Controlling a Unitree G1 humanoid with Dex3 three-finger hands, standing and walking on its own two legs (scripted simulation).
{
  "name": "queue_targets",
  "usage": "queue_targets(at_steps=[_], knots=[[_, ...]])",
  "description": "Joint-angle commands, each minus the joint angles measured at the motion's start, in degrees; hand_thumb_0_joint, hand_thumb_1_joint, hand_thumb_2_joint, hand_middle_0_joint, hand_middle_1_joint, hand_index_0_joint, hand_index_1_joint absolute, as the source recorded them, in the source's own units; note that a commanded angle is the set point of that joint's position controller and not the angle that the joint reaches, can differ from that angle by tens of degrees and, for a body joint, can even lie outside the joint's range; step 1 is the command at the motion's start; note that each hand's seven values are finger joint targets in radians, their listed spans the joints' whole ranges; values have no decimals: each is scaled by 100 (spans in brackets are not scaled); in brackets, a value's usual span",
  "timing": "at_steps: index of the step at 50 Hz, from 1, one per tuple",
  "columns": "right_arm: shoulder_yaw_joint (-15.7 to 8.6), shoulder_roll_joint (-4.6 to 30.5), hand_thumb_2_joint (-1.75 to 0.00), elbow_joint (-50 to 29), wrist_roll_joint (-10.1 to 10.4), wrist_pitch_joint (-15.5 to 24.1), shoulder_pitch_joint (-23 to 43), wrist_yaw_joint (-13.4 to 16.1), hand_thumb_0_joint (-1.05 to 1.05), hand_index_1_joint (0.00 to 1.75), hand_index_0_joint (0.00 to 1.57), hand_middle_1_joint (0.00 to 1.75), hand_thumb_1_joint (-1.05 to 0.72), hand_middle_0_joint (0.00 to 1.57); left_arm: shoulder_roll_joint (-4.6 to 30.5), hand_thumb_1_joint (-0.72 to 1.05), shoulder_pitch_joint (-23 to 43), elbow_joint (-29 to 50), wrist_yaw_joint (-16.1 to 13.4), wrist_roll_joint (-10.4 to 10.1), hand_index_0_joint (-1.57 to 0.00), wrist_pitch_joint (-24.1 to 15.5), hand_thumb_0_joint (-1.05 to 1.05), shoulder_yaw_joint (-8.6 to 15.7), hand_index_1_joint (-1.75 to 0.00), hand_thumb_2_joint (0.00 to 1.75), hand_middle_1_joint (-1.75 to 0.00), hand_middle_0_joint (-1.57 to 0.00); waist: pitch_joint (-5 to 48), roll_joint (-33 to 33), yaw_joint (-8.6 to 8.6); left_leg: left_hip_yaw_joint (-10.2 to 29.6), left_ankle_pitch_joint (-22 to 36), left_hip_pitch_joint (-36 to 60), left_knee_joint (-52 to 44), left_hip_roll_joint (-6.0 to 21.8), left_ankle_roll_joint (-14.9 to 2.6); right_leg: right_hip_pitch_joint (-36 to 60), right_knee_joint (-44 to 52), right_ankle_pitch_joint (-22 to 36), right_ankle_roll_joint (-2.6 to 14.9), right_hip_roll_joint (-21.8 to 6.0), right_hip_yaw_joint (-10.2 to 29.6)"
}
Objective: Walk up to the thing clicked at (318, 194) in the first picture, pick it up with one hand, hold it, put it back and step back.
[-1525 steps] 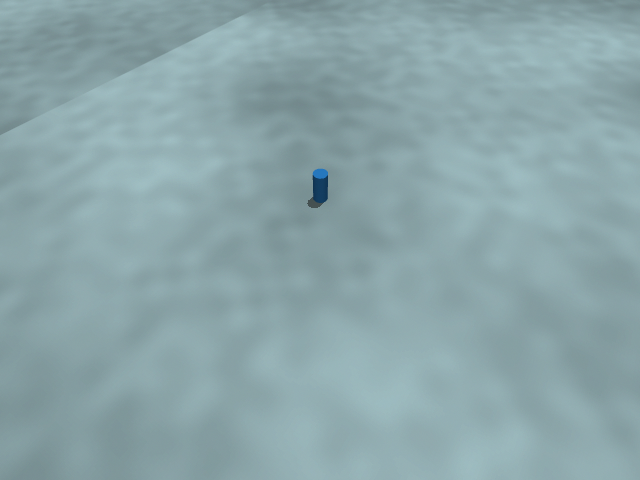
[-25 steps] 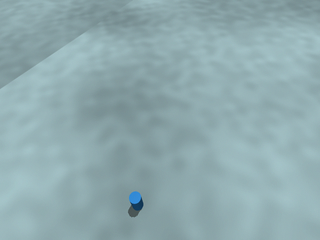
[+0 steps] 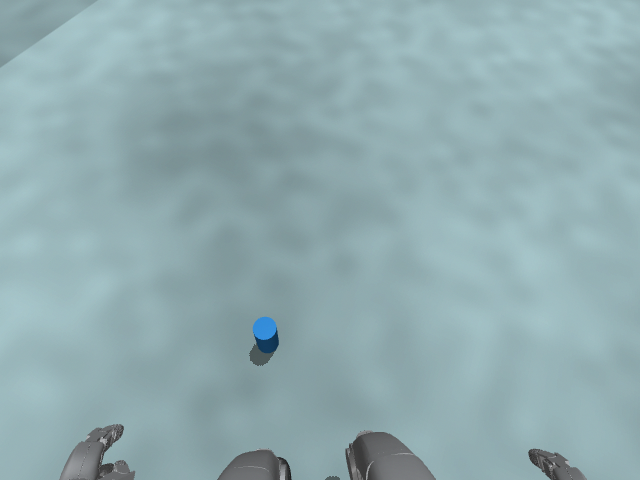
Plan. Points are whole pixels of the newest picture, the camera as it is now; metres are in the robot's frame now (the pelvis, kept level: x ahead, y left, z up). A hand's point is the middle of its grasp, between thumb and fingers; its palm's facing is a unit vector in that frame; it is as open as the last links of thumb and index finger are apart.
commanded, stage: step back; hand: left
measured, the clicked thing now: (266, 335) +0.48 +0.13 -0.69
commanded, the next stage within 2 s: none
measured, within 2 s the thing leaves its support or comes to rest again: neither
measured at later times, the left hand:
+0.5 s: hand out of the picture +0.01 +0.27 -0.15, palm faces +0.02 -0.93 -0.37, open 7.4 cm
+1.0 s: hand out of the picture -0.19 +0.23 -0.14, palm faces -0.03 -0.91 -0.40, open 7.4 cm
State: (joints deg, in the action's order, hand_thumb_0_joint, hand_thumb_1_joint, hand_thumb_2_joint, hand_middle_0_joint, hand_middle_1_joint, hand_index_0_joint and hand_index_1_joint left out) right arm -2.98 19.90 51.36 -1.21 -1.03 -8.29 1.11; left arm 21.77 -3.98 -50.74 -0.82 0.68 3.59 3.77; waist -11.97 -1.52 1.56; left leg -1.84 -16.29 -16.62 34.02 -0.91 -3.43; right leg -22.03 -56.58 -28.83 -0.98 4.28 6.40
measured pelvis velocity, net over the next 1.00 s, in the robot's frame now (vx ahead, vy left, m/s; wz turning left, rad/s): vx -0.27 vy -0.03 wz -0.03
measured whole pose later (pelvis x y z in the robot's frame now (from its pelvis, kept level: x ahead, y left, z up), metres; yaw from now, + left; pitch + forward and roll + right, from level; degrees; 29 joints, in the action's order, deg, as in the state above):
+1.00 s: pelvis -0.27 -0.03 -0.01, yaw -2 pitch -2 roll +1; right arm -3.5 24.1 48.3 0.1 -2.3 -10.0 1.2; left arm 20.0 -12.0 -47.6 0.5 2.5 3.3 4.1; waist -8.3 1.0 -1.2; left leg 6.2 -27.0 -28.5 62.3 -5.9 0.2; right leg -17.3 -37.4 -18.0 -0.3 -1.9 2.5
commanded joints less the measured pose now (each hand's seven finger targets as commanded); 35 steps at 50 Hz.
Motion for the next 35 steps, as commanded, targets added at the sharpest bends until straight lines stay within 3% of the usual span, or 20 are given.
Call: queue_targets(at_steps=[1, 3, 5, 6, 7, 8, 10, 12, 17, 18, 20, 21, 22, 23, 24, 26, 27, 31, 33, 35], knots=[[-396, 1641, -90, -460, 9, 59, -218, 118, 0, 30, 20, 30, -90, 20, 941, 90, -204, 499, -42, 27, -20, -186, 0, 301, -30, 90, -30, -20, 1612, 946, 52, 1494, 3448, 1509, -376, 1493, -925, -39, 1213, 175, 94, -239, -274], [-392, 1660, -90, -531, 28, 28, -6, 100, 0, 30, 20, 30, -90, 20, 898, 90, -529, 377, -21, 60, -20, -211, 0, 319, -30, 90, -30, -20, 1721, 904, -107, 1515, 2822, 1059, -250, 1482, -806, 603, 2199, 740, 210, -270, -427], [-340, 1561, -90, -561, 88, 5, 171, 68, 0, 30, 20, 30, -90, 20, 964, 90, -825, 284, -29, 123, -20, -279, 0, 351, -30, 90, -30, -20, 1793, 560, -273, 1278, 1996, 341, 41, 1244, -456, 1436, 3045, 1993, 373, -433, -265], [-290, 1401, -90, -602, 134, 5, 138, 48, 0, 30, 20, 30, -90, 20, 1307, 90, -814, 348, -27, 184, -20, -317, 0, 439, -30, 90, -30, -20, 1739, -187, -217, 1034, 1048, -537, 481, 773, -123, 1787, 3065, 2621, 700, -1150, 811], [-262, 1222, -90, -634, 160, -22, 369, 65, 0, 30, 20, 30, -90, 20, 1759, 90, -574, 450, 8, 79, -20, -282, 0, 523, -30, 90, -30, -20, 1334, -1318, -371, 327, -706, -677, 1620, -334, 235, 964, 3607, 3095, 1627, -2181, 1968], [-296, 1288, -90, -591, 120, -68, 414, 91, 0, 30, 20, 30, -90, 20, 1802, 90, -354, 679, -4, 143, -20, -323, 0, 529, -30, 90, -30, -20, 1117, -1329, -407, 717, -2026, -673, 2818, -463, 301, 554, 3679, 3614, 2051, -2669, 2500], [-278, 1360, -90, -416, 162, -81, -142, 66, 0, 30, 20, 30, -90, 20, 1410, 90, 43, 854, -51, 40, -20, -317, 0, 454, -30, 90, -30, -20, 1160, -576, -142, 1162, -1579, -727, 3554, -550, 368, 631, 3320, 4109, 1782, -2119, 1432], [-219, 1318, -90, -395, 175, -11, -140, 88, 0, 30, 20, 30, -90, 20, 1203, 90, 41, 921, -85, 88, -20, -291, 0, 423, -30, 90, -30, -20, 1231, -624, -170, 975, -1318, -892, 3427, -624, 419, 933, 3104, 4266, 1449, -1705, 853], [-173, 1201, -90, -550, 102, 45, -159, 94, 0, 30, 20, 30, -90, 20, 1213, 90, -417, 1025, -94, 142, -20, -214, 0, 404, -30, 90, -30, -20, 1524, -943, -396, 524, -1378, -830, 1217, -188, 447, 1971, 2636, 4450, 1337, -1650, 686], [-187, 1190, -90, -520, 73, 55, -315, 86, 0, 30, 20, 30, -90, 20, 1253, 90, -331, 1089, -95, 123, -20, -197, 0, 412, -30, 90, -30, -20, 1580, -1065, -297, 504, -1149, -641, 563, -25, 384, 1998, 2499, 4362, 1256, -1684, 745], [-268, 1159, -90, -378, 4, 100, -550, 49, 0, 30, 20, 30, -90, 20, 1327, 90, -266, 1121, -37, 61, -20, -119, 0, 379, -30, 90, -30, -20, 1592, -761, -124, 61, 82, 195, -786, -161, 331, 1510, 2107, 3851, 1015, -1433, 460], [-319, 1234, -90, -400, -53, 129, -544, 46, 0, 30, 20, 30, -90, 20, 1198, 90, -302, 1162, -15, 44, -20, -79, 0, 339, -30, 90, -30, -20, 1547, -594, -119, 327, 766, 567, -1115, 8, 276, 984, 1998, 3161, 783, -1287, 461], [-399, 1565, -90, -458, -132, 168, -503, 42, 0, 30, 20, 30, -90, 20, 1010, 90, -473, 1185, 13, 25, -20, -62, 0, 302, -30, 90, -30, -20, 1634, 187, -174, 1516, 1008, 1003, -1295, 901, 2, 211, 1549, 1954, 539, -837, 303], [-524, 2302, -90, -572, -83, 133, -184, -33, 0, 30, 20, 30, -90, 20, 1044, 90, -111, 1268, -32, -6, -20, -92, 0, 332, -30, 90, -30, -20, 1445, 1667, 27, 2986, 1753, 309, -1605, 2151, -893, -246, 456, -338, 224, 171, -374], [-572, 2364, -90, -613, -118, 154, -169, -19, 0, 30, 20, 30, -90, 20, 1192, 90, 226, 1220, -96, 105, -20, -83, 0, 432, -30, 90, -30, -20, 1208, 1445, 254, 3599, 1704, -265, -1761, 2529, -1401, -187, -727, -887, 178, 137, 401], [-381, 1793, -90, -633, -93, 185, 299, 57, 0, 30, 20, 30, -90, 20, 1078, 90, -321, 985, -93, -8, -20, -57, 0, 412, -30, 90, -30, -20, 1269, 584, -273, 2115, 2624, 420, -1149, 1836, -1005, -716, -1524, -330, 240, 196, 696], [-355, 1657, -90, -680, -77, 191, 328, 83, 0, 30, 20, 30, -90, 20, 1098, 90, -550, 886, -77, -28, -20, -69, 0, 441, -30, 90, -30, -20, 1251, 672, -373, 1799, 2860, 562, -967, 1671, -900, -801, -1679, -122, 216, 163, 618], [-371, 1510, -90, -772, -59, 175, 42, 104, 0, 30, 20, 30, -90, 20, 1024, 90, -705, 888, -24, 40, -20, -95, 0, 463, -30, 90, -30, -20, 1344, 859, -182, 1485, 3026, 1054, -718, 1574, -1061, -775, -1284, -49, -65, 64, 371], [-401, 1573, -90, -781, -51, 166, -176, 120, 0, 30, 20, 30, -90, 20, 1022, 90, -549, 977, 4, 48, -20, -103, 0, 446, -30, 90, -30, -20, 1380, 968, 11, 1457, 2893, 1298, -655, 1583, -1098, -722, -553, -113, -120, -49, 260], [-429, 1705, -90, -847, -69, 138, -129, 113, 0, 30, 20, 30, -90, 20, 1016, 90, -649, 956, 24, 38, -20, -119, 0, 422, -30, 90, -30, -20, 1491, 1122, 2, 1481, 2584, 1148, -628, 1642, -1115, -297, 291, -116, -101, -210, 48]])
